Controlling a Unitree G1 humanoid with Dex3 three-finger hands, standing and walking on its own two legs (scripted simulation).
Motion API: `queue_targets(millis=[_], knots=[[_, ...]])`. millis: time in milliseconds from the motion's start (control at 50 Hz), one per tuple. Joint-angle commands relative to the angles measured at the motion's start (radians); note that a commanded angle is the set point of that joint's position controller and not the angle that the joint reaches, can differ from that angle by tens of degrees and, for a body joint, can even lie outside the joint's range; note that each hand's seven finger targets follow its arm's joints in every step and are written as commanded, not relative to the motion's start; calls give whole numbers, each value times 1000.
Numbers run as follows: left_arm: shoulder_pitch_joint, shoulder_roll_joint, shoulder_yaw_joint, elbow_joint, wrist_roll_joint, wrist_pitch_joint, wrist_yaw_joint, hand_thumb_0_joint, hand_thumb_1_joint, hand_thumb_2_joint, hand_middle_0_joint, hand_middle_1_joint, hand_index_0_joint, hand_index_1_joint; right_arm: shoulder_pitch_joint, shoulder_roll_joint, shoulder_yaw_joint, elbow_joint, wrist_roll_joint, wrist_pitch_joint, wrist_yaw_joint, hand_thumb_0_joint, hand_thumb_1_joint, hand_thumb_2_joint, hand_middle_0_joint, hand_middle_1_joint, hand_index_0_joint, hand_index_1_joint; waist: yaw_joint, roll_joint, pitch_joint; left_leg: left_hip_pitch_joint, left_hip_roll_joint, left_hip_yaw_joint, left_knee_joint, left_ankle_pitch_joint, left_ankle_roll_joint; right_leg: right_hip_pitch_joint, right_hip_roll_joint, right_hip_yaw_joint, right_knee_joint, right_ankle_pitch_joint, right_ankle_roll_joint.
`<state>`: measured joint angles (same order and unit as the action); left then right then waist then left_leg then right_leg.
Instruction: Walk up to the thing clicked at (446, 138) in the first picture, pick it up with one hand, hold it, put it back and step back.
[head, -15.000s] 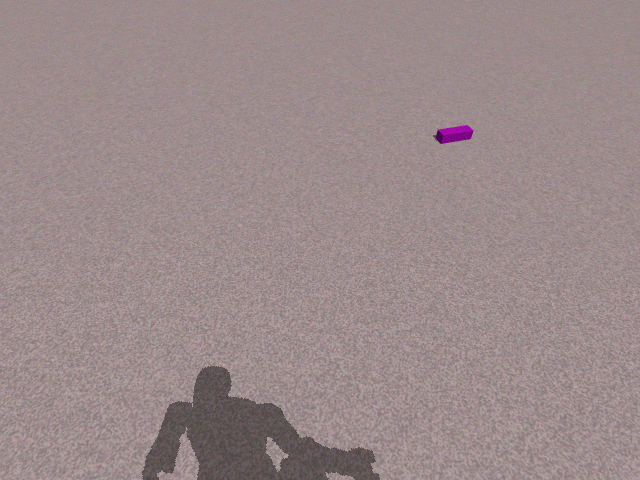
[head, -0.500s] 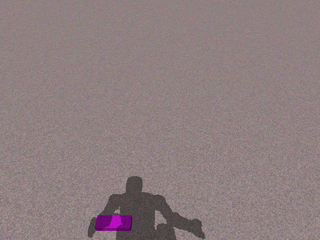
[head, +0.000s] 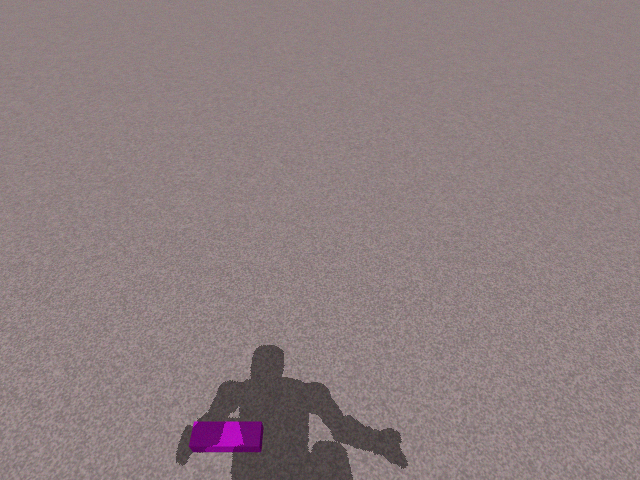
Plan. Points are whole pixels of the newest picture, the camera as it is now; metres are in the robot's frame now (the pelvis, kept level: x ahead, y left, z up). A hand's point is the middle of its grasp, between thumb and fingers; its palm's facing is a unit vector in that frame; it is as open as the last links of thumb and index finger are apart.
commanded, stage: stand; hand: left
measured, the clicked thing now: (227, 436) +0.43 +0.28 -0.75
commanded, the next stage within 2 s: rise first in 1.98 s
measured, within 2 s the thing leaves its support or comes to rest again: neither
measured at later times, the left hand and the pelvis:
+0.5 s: hand out of the picture +0.07 +0.26 -0.16, palm faces -0.03 -0.94 -0.35, open 7.4 cm; pelvis +0.00 +0.00 +0.00, yaw +0 degrees
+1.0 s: hand out of the picture +0.07 +0.26 -0.16, palm faces -0.04 -0.94 -0.35, open 7.4 cm; pelvis +0.00 +0.00 +0.00, yaw +0 degrees
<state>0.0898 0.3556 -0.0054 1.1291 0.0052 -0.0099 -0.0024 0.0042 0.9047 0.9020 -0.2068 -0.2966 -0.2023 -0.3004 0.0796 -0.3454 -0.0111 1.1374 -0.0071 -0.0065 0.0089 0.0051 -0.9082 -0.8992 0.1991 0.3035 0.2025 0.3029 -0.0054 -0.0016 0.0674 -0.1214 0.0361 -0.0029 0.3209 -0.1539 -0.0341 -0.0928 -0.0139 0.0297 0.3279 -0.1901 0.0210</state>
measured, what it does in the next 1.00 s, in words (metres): stands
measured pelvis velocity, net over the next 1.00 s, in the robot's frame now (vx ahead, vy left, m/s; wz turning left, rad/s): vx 0.00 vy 0.00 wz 0.00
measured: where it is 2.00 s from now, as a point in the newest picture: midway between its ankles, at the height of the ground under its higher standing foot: outside the picture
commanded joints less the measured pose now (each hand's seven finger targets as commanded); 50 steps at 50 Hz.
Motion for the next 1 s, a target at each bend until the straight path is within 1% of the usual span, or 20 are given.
queue_targets(millis=[0,140,200,240,280,340,380,440,460,480,520,580,600,640,700,760,800,860,900,980], knots=[[-33,216,44,-62,3,-19,9,0,900,900,-200,-300,-200,-300,-32,-219,-36,-54,-2,-16,-8,0,-900,-900,200,300,200,300,-3,21,-66,20,88,-71,-54,18,42,-51,-105,73,-74,41,-34],[-24,216,44,-65,3,-23,8,0,900,900,-200,-300,-200,-300,-34,-221,-38,-56,0,-22,-8,0,-900,-900,200,300,200,300,-3,3,-108,57,95,-71,-37,116,46,-30,-109,71,-51,134,-40],[-13,214,44,-63,1,-22,8,0,900,900,-200,-300,-200,-300,-22,-222,-36,-50,0,-21,-9,0,-900,-900,200,300,200,300,-1,16,-91,45,92,-71,-45,86,43,-43,-104,71,-59,105,-37],[-10,220,43,-62,3,-21,8,0,900,900,-200,-300,-200,-300,-27,-214,-35,-53,-1,-19,-9,0,-900,-900,200,300,200,300,0,-7,-74,38,92,-73,-47,67,41,-56,-105,70,-62,77,-38],[-8,222,43,-65,3,-23,9,0,900,900,-200,-300,-200,-300,-19,-222,-37,-54,0,-19,-9,0,-900,-900,200,300,200,300,-3,-2,-105,58,96,-70,-33,106,46,-38,-111,73,-57,133,-37],[-7,224,41,-64,4,-23,11,0,900,900,-200,-300,-200,-300,-15,-212,-34,-51,0,-15,-8,0,-900,-900,200,300,200,300,-4,-15,-78,32,91,-71,-37,74,42,-43,-108,71,-66,99,-37],[-4,220,40,-65,4,-23,12,0,900,900,-200,-300,-200,-300,-13,-218,-35,-54,0,-15,-8,0,-900,-900,200,300,200,300,-5,-7,-81,38,92,-69,-33,74,47,-43,-111,73,-66,108,-36],[-3,225,43,-63,3,-23,12,0,900,900,-200,-300,-200,-300,-8,-214,-34,-53,0,-13,-7,0,-900,-900,200,300,200,300,-4,-11,-71,25,89,-70,-38,53,47,-40,-112,77,-69,83,-38],[0,223,42,-62,1,-21,10,0,900,900,-200,-300,-200,-300,-5,-214,-32,-50,0,-14,-7,0,-900,-900,200,300,200,300,-2,-2,-53,16,85,-71,-50,26,43,-60,-107,77,-74,49,-35],[3,223,42,-64,2,-22,10,0,900,900,-200,-300,-200,-300,-8,-218,-34,-53,-2,-15,-6,0,-900,-900,200,300,200,300,-1,6,-59,20,91,-76,-50,41,45,-53,-107,72,-71,50,-37],[5,219,42,-64,4,-20,9,0,900,900,-200,-300,-200,-300,-10,-225,-36,-53,-1,-16,-7,0,-900,-900,200,300,200,300,1,17,-51,12,89,-77,-52,2,46,-61,-105,73,-75,19,-37],[-2,227,45,-67,5,-20,9,0,900,900,-200,-300,-200,-301,-2,-211,-34,-55,-2,-17,-6,0,-900,-900,200,300,200,300,-2,-4,-44,-2,87,-81,-54,5,45,-60,-102,71,-74,3,-38],[-3,225,45,-72,5,-22,8,0,900,900,-200,-300,-200,-301,-6,-219,-35,-58,-3,-17,-7,0,-900,-900,200,300,200,300,-1,4,-78,25,91,-76,-44,39,49,-47,-110,76,-66,51,-40],[5,218,44,-71,4,-22,7,0,900,900,-200,-300,-200,-301,-7,-222,-35,-58,-1,-18,-7,0,-900,-900,200,300,200,300,2,24,-76,17,90,-79,-47,42,48,-43,-107,72,-63,63,-37],[1,220,43,-71,2,-20,7,0,900,900,-200,-300,-200,-301,-10,-221,-34,-60,-2,-23,-9,0,-900,-900,200,300,200,300,1,16,-94,36,96,-78,-39,105,45,-29,-109,69,-44,107,-40],[-1,219,42,-73,2,-19,8,0,900,900,-200,-300,-200,-301,0,-219,-33,-58,-1,-22,-11,0,-900,-900,200,300,200,300,0,12,-94,34,96,-76,-38,120,44,-29,-109,65,-43,117,-40],[8,216,40,-69,2,-18,8,0,900,900,-200,-300,-200,-301,-7,-224,-35,-58,0,-21,-11,0,-900,-900,200,300,200,300,3,18,-95,40,98,-78,-31,124,46,-28,-109,65,-41,119,-40],[6,216,38,-68,3,-18,8,0,900,900,-200,-300,-200,-301,4,-217,-33,-55,0,-16,-10,0,-900,-900,200,300,200,300,-3,1,-61,8,87,-74,-43,39,43,-48,-107,71,-63,52,-36],[10,213,37,-70,5,-18,9,0,900,900,-200,-300,-200,-301,-10,-225,-36,-60,0,-16,-9,0,-900,-900,200,300,200,300,0,3,-72,24,92,-79,-34,76,45,-51,-107,66,-59,75,-38],[12,219,37,-71,4,-21,10,0,900,900,-200,-300,-200,-301,-4,-221,-35,-60,1,-15,-8,0,-900,-900,200,300,200,300,-2,-6,-77,26,90,-77,-31,83,46,-44,-110,68,-57,93,-37]])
